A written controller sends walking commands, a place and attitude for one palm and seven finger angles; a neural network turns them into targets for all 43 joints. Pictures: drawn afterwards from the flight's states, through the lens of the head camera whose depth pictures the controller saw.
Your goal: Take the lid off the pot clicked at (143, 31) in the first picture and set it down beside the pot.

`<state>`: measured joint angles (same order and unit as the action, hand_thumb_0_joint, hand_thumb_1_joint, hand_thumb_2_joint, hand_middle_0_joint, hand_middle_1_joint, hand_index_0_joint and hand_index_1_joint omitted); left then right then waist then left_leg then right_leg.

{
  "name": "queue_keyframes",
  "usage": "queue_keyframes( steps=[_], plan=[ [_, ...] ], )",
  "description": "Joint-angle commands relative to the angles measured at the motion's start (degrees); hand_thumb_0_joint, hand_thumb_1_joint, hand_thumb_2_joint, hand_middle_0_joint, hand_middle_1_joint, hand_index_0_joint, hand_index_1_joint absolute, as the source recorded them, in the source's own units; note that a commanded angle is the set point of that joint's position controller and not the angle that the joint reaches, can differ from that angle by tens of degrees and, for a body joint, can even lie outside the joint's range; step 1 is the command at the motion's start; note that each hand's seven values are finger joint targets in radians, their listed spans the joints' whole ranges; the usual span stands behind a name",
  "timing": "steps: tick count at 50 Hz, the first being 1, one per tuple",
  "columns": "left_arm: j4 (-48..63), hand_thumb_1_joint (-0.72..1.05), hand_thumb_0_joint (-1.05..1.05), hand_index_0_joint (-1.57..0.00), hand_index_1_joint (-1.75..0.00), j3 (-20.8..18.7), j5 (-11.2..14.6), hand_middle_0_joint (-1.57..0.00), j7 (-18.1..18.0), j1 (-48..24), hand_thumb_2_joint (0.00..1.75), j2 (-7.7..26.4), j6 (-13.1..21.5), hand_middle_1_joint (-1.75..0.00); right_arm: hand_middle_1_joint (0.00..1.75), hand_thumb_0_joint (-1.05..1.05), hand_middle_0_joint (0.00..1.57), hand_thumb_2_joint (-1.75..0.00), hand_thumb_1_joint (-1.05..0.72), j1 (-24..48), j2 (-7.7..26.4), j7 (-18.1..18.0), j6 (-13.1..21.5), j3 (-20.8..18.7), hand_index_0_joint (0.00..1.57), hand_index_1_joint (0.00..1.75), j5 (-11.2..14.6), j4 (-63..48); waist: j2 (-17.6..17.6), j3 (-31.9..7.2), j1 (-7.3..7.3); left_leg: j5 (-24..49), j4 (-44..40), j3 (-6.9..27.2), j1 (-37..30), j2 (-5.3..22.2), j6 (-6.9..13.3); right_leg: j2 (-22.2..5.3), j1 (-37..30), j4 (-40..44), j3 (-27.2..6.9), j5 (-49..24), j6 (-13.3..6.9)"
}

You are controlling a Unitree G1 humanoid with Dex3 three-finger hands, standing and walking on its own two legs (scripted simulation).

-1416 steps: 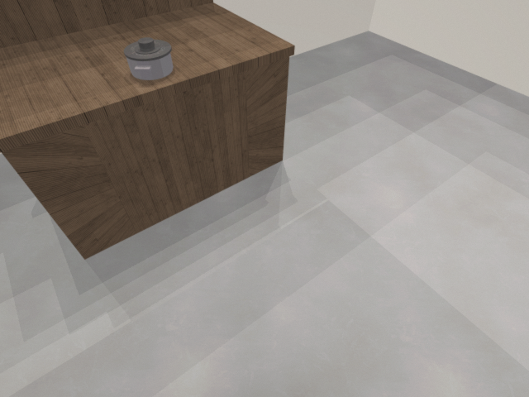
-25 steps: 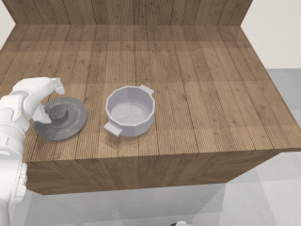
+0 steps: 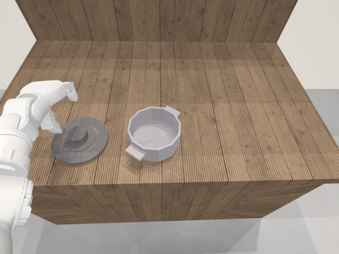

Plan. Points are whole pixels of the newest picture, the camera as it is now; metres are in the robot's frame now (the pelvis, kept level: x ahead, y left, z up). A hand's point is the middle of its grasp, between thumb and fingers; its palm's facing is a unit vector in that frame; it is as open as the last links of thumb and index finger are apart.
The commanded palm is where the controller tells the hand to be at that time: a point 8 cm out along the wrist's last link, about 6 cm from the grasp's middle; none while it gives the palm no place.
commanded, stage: raise the empty hand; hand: left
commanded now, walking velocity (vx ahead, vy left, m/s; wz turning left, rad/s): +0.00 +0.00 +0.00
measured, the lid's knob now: (78, 134) +0.45 +0.27 -0.05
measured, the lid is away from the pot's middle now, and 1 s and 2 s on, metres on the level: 0.23 0.23 0.23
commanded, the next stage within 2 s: draw the hand back to the body in 0.42 s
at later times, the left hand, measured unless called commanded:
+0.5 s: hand (43, 102) +0.44 +0.29 +0.11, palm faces -0.39 -0.06 -0.92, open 11.1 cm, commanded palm +0.43 +0.28 +0.17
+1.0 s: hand (42, 119) +0.39 +0.28 +0.11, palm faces -0.34 -0.05 -0.94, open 11.1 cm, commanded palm +0.37 +0.27 +0.18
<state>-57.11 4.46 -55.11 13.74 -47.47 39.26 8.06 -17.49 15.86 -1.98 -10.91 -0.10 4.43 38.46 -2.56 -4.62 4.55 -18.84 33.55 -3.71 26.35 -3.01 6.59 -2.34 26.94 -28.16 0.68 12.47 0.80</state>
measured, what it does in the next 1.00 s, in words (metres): stands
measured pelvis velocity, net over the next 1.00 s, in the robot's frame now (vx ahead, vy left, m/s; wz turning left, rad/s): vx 0.00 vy -0.02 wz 0.03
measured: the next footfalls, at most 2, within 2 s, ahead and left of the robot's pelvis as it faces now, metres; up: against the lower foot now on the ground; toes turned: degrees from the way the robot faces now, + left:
none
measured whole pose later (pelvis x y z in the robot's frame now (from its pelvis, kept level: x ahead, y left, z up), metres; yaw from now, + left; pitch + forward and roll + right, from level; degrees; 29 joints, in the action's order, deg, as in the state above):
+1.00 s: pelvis +0.00 -0.02 +0.01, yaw +2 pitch +6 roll -2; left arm -39.0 2.8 -50.9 19.1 -36.5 40.0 5.6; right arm -12.7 16.0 -0.9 -10.9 0.7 5.1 36.0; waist -3.4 -1.8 1.5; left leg -15.5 26.6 -1.9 17.6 -3.2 5.1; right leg -2.4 18.4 -22.8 2.2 10.6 1.6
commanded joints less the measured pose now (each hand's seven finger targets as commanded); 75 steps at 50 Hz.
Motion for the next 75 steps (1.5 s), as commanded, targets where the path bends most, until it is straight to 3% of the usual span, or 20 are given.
queue_keyframes(
  steps=[1,4,8,14,23,27,29,33,37,39,44,47,50,51,55,60,62,67,72,75],
  plan=[
    [17.4,-0.01,0.00,-0.34,-0.87,-7.4,1.1,-0.34,-1.3,-29.9,0.64,18.4,1.1,-0.87,0.30,0.00,0.20,-0.90,-0.90,-3.5,9.4,-1.1,1.5,-3.6,0.20,0.30,-0.6,-4.8,-6.7,-25.3,0.31,40.3,-2.6,9.2,-25.6,4.8,-6.3,3.6,-3.4,1.2,2.0,-14.3,-3.7],
    [11.9,-0.01,0.00,-0.34,-0.87,-11.7,1.8,-0.34,-1.1,-25.8,0.64,23.7,1.2,-0.87,0.30,0.00,0.20,-0.90,-0.90,-3.4,10.2,-1.5,1.8,-2.9,0.20,0.30,-0.4,-4.5,-2.3,-21.2,-0.79,34.1,-4.1,7.4,-19.1,4.0,-5.0,3.2,-7.5,2.2,1.6,-15.4,-3.8],
    [8.1,-0.01,0.00,-0.34,-0.87,-2.5,1.6,-0.34,0.2,-24.4,0.64,12.9,-0.9,-0.87,0.30,0.00,0.20,-0.90,-0.90,-2.0,9.7,-0.7,2.0,-2.7,0.20,0.30,0.1,-4.2,-1.7,-14.5,0.08,29.4,-5.2,6.9,-16.4,4.4,-5.1,3.2,-3.8,2.8,2.4,-12.2,-3.8],
    [21.9,-0.01,0.00,-0.34,-0.87,-9.7,1.9,-0.34,2.4,-33.5,0.64,23.6,1.5,-0.87,0.30,0.00,0.20,-0.90,-0.90,-1.7,9.8,-1.9,2.4,-3.1,0.20,0.30,-0.7,-5.8,-5.9,-25.8,0.02,37.8,-4.6,7.7,-24.6,3.9,-4.6,2.7,-9.8,3.3,1.5,-18.0,-3.8],
    [11.4,-0.01,0.00,-0.34,-0.87,-1.4,2.1,-0.34,4.7,-26.1,0.64,12.7,0.3,-0.87,0.30,0.00,0.20,-0.90,-0.90,-0.9,9.7,-0.8,1.9,-2.9,0.20,0.30,0.1,-4.9,-2.5,-15.7,0.08,30.1,-5.9,6.4,-18.5,4.1,-4.5,2.9,-5.6,3.9,2.2,-13.0,-3.7],
    [24.1,-0.01,0.00,-0.34,-0.87,-10.6,2.6,-0.34,4.3,-30.7,0.64,23.2,2.8,-0.87,0.30,0.00,0.20,-0.90,-0.90,-1.2,9.5,-1.6,1.7,-3.5,0.20,0.30,-0.7,-6.2,-6.3,-27.7,-0.70,41.6,-4.7,7.7,-26.8,4.0,-4.3,2.9,-11.4,3.6,1.6,-19.2,-3.7],
    [20.4,-0.01,0.00,-0.34,-0.87,-16.2,3.6,-0.34,3.3,-24.9,0.64,28.5,3.9,-0.87,0.30,0.00,0.20,-0.90,-0.90,-1.5,10.2,-1.7,1.9,-3.2,0.20,0.30,-0.8,-5.8,-3.6,-25.6,-1.73,41.2,-5.0,7.5,-24.1,4.1,-4.0,2.6,-13.0,3.8,1.7,-19.7,-3.6],
    [12.0,-0.01,0.00,-0.34,-0.87,-8.2,3.9,-0.34,2.8,-17.5,0.64,18.1,1.6,-0.87,0.30,0.00,0.20,-0.90,-0.90,1.1,9.7,-0.6,1.5,-2.4,0.20,0.30,0.1,-5.7,-0.5,-13.0,-2.05,28.6,-7.5,5.8,-15.2,4.0,-3.9,2.6,-9.9,4.5,2.4,-14.7,-3.7],
    [28.2,-0.01,0.00,-0.34,-0.87,-6.9,3.1,-0.34,2.6,-20.0,0.64,16.8,0.8,-0.87,0.30,0.00,0.20,-0.90,-0.90,3.2,9.0,0.6,1.6,-3.1,0.20,0.30,0.0,-8.0,-7.2,-21.0,-2.16,37.8,-6.5,7.7,-23.7,4.6,-4.9,2.5,-10.6,4.2,2.1,-15.6,-3.9],
    [35.2,-0.01,0.00,-0.34,-0.87,-13.0,4.3,-0.34,2.4,-19.3,0.64,23.6,1.3,-0.87,0.30,0.00,0.20,-0.90,-0.90,3.2,9.5,0.4,1.9,-3.3,0.20,0.30,-0.4,-8.8,-7.6,-25.4,-2.62,42.7,-5.9,8.3,-27.4,4.7,-4.7,2.3,-13.1,4.5,1.6,-18.0,-3.8],
    [21.8,-0.01,0.00,-0.34,-0.87,-11.3,6.1,-0.34,2.6,-12.5,0.64,20.0,-1.3,-0.87,0.30,0.00,0.20,-0.90,-0.90,3.9,9.8,0.1,1.6,-2.3,0.20,0.30,0.4,-7.3,1.7,-12.4,-2.37,26.3,-9.0,6.0,-16.3,3.9,-3.3,2.1,-13.1,5.7,2.3,-15.0,-3.5],
    [28.1,-0.01,0.00,-0.34,-0.87,-5.0,5.1,-0.34,3.2,-13.4,0.64,13.3,-2.3,-0.87,0.30,0.00,0.20,-0.90,-0.90,6.0,8.7,0.5,2.0,-2.3,0.20,0.30,0.7,-8.8,-2.2,-13.7,-2.21,26.6,-9.2,6.7,-18.9,3.9,-3.7,2.2,-12.0,5.8,2.5,-12.7,-3.8],
    [37.2,-0.01,0.00,-0.34,-0.87,-9.5,5.2,-0.34,3.4,-10.4,0.64,18.2,-1.3,-0.87,0.30,0.00,0.20,-0.90,-0.90,6.8,8.2,0.6,2.7,-2.4,0.20,0.30,0.1,-10.5,-5.9,-21.0,-3.08,35.5,-7.9,7.7,-24.7,3.7,-4.0,2.4,-15.4,5.4,1.9,-16.0,-3.8],
    [40.3,-0.01,0.00,-0.34,-0.87,-13.5,41.0,-0.34,-4.6,-10.7,0.64,-1.1,1.6,-0.87,0.30,0.00,0.20,-0.90,-0.90,-0.8,3.9,-1.1,5.2,-1.5,0.20,0.30,0.6,-12.7,-1.4,-14.6,-0.32,28.9,-8.8,7.9,-31.9,7.7,-6.1,1.5,-12.8,5.8,3.9,-12.0,-4.6],
    [29.6,-0.01,0.00,-0.34,-0.87,-20.9,51.2,-0.34,-13.6,2.3,0.64,4.0,0.7,-0.87,0.30,0.00,0.20,-0.90,-0.90,3.9,7.6,-3.7,7.4,-0.2,0.20,0.30,-0.3,-9.0,9.7,-5.9,-3.02,11.9,-13.2,6.1,-21.7,7.4,-4.1,1.0,-16.6,8.5,1.6,-7.8,-4.0],
    [56.7,0.08,0.00,-0.33,-0.81,-25.8,54.2,-0.33,-18.5,-9.2,0.66,7.6,4.7,-0.81,0.30,0.00,0.20,-0.90,-0.90,6.2,6.3,-3.7,13.2,0.3,0.20,0.30,-1.7,-8.7,-15.9,-15.2,-4.05,30.1,-11.5,6.5,-31.1,7.5,-7.2,0.4,-20.2,7.1,1.6,-13.7,-4.1],
    [52.7,0.13,0.00,-0.32,-0.78,-26.0,55.3,-0.32,-19.3,5.9,0.68,2.8,3.5,-0.78,0.30,0.00,0.20,-0.90,-0.90,5.7,5.6,-2.9,14.8,0.1,0.20,0.30,-2.2,-7.9,-15.0,-12.6,-5.01,37.6,-10.1,6.3,-31.0,8.2,-7.8,0.6,-20.6,6.9,2.3,-15.1,-4.1],
    [45.2,0.24,0.00,-0.30,-0.71,-24.9,58.3,-0.30,-18.4,22.4,0.71,-3.9,0.2,-0.71,0.30,0.00,0.20,-0.90,-0.90,6.2,7.1,-2.1,14.0,-1.2,0.20,0.30,-1.7,-7.2,4.5,-3.3,-4.36,27.3,-10.1,3.0,-19.8,7.7,-5.1,0.6,-22.6,6.7,2.3,-21.7,-3.2],
    [64.6,0.36,0.00,-0.29,-0.64,-28.0,58.3,-0.29,-19.5,16.5,0.74,1.5,2.5,-0.64,0.30,0.00,0.20,-0.90,-0.90,9.0,6.3,-2.1,16.6,-1.0,0.20,0.30,-1.7,-8.0,-5.2,-12.9,-5.09,32.9,-9.3,3.6,-26.6,6.6,-4.5,0.3,-26.1,6.3,1.2,-25.0,-3.0],
    [64.0,0.42,0.00,-0.28,-0.60,-29.2,58.2,-0.28,-20.2,20.7,0.76,1.1,1.7,-0.60,0.30,0.00,0.20,-0.90,-0.90,8.7,6.2,-2.0,17.0,-1.0,0.20,0.30,-1.9,-7.0,-3.7,-13.1,-5.05,36.2,-9.2,3.1,-27.3,6.3,-4.7,0.7,-26.8,6.1,1.1,-28.0,-2.7]
  ],
)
